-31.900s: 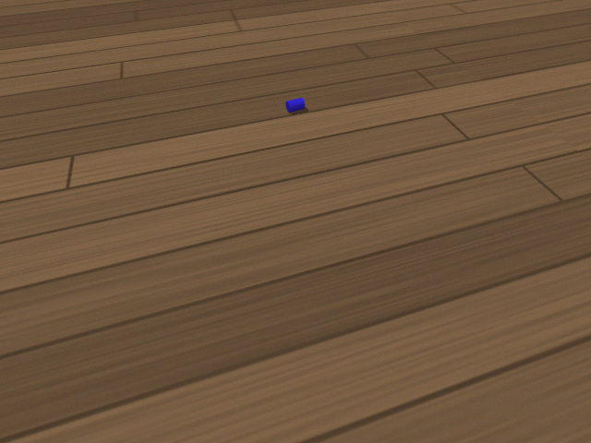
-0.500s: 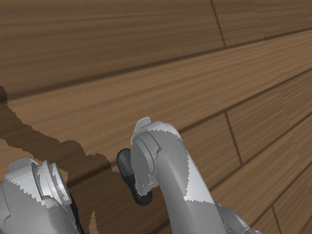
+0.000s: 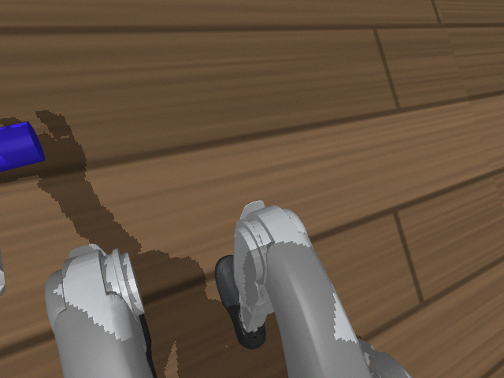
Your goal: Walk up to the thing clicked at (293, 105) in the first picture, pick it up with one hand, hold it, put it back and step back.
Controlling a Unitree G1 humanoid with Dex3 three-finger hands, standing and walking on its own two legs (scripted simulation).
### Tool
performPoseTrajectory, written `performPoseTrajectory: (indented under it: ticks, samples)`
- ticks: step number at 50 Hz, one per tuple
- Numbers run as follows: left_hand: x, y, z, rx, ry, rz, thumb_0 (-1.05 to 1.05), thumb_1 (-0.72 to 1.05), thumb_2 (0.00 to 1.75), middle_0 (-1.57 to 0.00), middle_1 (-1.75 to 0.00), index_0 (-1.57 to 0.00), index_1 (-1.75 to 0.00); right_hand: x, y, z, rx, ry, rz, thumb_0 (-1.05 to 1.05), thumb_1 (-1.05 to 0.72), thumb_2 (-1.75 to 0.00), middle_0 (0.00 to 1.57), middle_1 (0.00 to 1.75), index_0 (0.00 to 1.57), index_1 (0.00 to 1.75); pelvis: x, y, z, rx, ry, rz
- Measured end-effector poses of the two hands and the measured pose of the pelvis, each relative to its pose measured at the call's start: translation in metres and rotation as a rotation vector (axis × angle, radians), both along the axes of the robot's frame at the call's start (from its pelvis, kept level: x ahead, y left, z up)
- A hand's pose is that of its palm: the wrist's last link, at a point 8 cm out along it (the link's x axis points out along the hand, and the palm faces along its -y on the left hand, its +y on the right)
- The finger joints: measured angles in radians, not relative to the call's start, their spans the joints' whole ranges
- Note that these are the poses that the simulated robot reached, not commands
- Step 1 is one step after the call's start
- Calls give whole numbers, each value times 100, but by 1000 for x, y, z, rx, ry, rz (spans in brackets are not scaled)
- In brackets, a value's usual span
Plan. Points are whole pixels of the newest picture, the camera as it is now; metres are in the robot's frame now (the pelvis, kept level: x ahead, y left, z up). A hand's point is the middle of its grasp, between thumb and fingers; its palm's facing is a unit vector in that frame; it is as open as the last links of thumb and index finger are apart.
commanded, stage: withdraw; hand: left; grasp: from above
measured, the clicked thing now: (2, 149) +0.49 +0.31 -0.29
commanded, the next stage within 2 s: home in 0.56 s
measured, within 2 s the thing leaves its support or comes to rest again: neither
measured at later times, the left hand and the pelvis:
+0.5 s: hand out of the picture +0.45 +0.32 -0.11, palm faces -0.50 -0.08 -0.86, open 13.6 cm; pelvis -0.02 -0.01 +0.03, yaw +6 degrees
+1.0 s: hand out of the picture +0.43 +0.32 -0.04, palm faces -0.37 -0.32 -0.87, open 10.6 cm; pelvis +0.00 +0.00 +0.08, yaw +7 degrees
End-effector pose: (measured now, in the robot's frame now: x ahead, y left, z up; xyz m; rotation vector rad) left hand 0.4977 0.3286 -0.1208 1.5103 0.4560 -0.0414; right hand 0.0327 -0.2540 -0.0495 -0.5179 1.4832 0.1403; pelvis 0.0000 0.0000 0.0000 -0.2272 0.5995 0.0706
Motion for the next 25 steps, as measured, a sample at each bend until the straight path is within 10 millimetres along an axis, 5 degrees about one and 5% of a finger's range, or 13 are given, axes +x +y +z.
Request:
performPoseTrajectory:
  ticks: [7,13,18,25]
  samples:
    - [-14,2,68,19,70,30,0,-50,100,-11,-100,-10,-101,33,-2,-3,41,-83,-44,0,-91,-90,20,30,21,30,-4,-1,26,39,20,28]
    - [-25,-4,99,-13,163,20,0,-48,99,-12,-99,-11,-100,49,-8,9,11,-147,-45,0,-91,-90,20,30,21,30,-11,-4,46,62,14,46]
    - [-32,-5,98,-31,196,-12,0,-45,98,-14,-98,-13,-99,43,-18,17,-47,-143,-35,0,-91,-90,20,30,21,30,-16,-7,49,71,8,52]
    - [-40,-6,64,-31,210,-58,0,-43,96,-16,-96,-15,-97,18,-26,12,-109,-75,-38,0,-91,-90,20,30,21,30,-18,-7,35,70,1,50]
